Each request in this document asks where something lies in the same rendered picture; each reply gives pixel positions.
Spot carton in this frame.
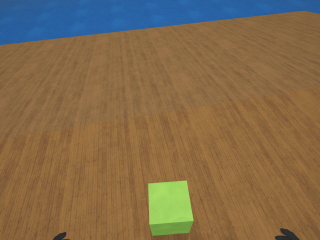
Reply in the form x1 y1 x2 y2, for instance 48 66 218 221
148 180 194 236

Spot right robot hand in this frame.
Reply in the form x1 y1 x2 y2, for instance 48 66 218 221
275 228 300 240

